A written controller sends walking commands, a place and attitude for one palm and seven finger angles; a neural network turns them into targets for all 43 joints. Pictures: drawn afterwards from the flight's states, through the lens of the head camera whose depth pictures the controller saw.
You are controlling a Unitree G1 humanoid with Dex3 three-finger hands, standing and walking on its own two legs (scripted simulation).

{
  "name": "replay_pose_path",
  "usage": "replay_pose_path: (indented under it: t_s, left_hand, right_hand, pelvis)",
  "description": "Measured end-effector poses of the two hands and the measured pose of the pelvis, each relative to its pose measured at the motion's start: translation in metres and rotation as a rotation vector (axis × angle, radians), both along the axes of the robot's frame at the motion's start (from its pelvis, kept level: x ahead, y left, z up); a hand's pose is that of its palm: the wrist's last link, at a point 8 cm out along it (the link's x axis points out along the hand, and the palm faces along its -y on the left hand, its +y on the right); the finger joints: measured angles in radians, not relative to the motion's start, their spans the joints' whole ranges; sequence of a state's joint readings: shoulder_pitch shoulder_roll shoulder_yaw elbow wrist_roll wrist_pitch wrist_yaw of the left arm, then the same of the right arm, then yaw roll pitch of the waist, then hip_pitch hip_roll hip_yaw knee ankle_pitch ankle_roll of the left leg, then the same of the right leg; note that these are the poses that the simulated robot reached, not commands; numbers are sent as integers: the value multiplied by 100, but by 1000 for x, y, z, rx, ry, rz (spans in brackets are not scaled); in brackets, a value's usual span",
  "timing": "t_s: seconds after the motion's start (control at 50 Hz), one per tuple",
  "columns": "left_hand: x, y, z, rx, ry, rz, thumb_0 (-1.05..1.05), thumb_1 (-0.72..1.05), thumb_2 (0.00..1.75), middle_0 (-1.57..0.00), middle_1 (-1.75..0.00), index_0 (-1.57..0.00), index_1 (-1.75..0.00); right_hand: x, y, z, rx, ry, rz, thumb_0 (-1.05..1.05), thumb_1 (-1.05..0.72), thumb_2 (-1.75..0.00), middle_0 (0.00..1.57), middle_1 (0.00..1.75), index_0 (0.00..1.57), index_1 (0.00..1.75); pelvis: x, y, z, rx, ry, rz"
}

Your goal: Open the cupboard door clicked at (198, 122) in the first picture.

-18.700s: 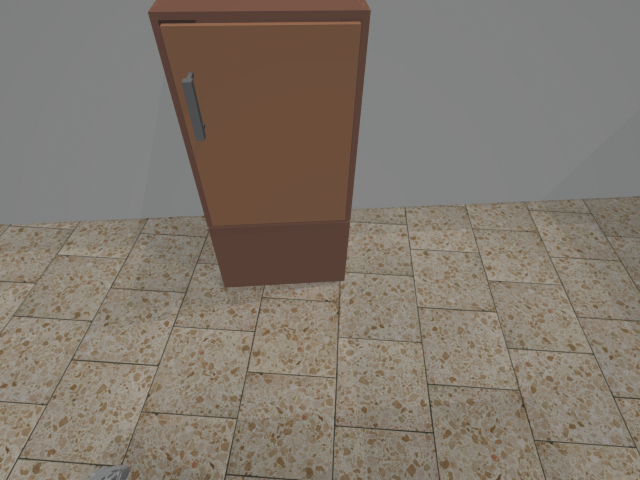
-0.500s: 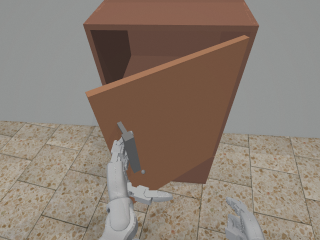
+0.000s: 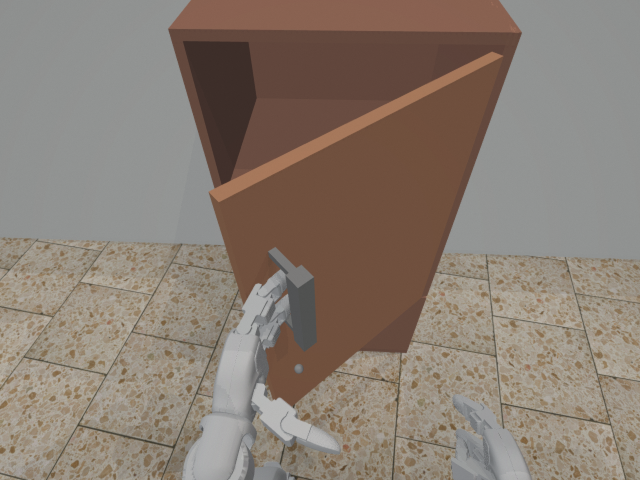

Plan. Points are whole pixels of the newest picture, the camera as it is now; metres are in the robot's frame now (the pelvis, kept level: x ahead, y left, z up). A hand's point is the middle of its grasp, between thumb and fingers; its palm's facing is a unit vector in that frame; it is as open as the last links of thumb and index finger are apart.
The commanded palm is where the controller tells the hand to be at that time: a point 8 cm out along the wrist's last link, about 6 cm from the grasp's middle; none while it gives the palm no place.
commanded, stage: slide the hand sideways off the handle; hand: left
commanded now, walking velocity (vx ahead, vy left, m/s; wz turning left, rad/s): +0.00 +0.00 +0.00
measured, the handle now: (292, 301) +0.31 +0.05 +0.08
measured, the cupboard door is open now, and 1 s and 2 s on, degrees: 43 41 41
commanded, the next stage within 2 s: draw the hand back to the body in 0.66 s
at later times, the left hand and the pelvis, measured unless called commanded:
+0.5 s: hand (239, 397) +0.20 +0.09 +0.07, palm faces -0.01 -1.00 -0.01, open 16.2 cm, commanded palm +0.17 +0.15 +0.07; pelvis +0.02 -0.01 -0.01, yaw +1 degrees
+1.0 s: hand (182, 398) +0.19 +0.14 +0.10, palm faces -0.01 -1.00 -0.06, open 16.3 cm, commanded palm +0.16 +0.20 +0.11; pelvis +0.01 +0.00 +0.00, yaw +1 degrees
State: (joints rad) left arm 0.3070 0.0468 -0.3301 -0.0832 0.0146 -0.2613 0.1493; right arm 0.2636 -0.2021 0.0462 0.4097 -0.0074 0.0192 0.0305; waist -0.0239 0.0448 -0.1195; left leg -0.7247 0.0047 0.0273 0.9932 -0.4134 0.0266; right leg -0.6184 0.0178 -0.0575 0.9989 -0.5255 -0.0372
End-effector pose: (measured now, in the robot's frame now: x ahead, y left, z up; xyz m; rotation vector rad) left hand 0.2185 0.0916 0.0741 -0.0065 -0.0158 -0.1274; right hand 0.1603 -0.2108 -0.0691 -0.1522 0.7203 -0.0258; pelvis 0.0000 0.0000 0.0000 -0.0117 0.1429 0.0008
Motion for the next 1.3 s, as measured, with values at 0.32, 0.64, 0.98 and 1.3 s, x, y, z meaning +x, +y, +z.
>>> replay_pose_path:
  t_s: [0.32,0.64,0.98,1.3]
  left_hand:
    - [-22,34,-2,-3,30,69,-1,-50,30,-19,-32,-20,-32]
    - [-45,67,0,25,44,99,-1,-50,30,-15,-30,-16,-30]
    - [-48,100,26,62,-18,112,-1,-50,30,-15,-30,-16,-30]
    - [-60,139,62,105,-26,136,-1,-45,32,-15,-30,-16,-30]
  right_hand:
    - [23,-7,5,-21,-36,20,1,-91,-90,20,30,20,30]
    - [29,-21,-3,-34,-47,-7,1,-91,-90,20,30,20,30]
    - [24,-13,5,-28,-77,-52,2,-91,-90,20,30,20,30]
    - [35,7,39,-46,-170,-22,2,-91,-90,20,30,20,30]
  pelvis:
    - [11,-4,-3,-1,25,4]
    - [16,-13,-9,-5,47,18]
    - [12,-6,-4,-19,18,15]
    - [13,11,14,-33,-45,20]
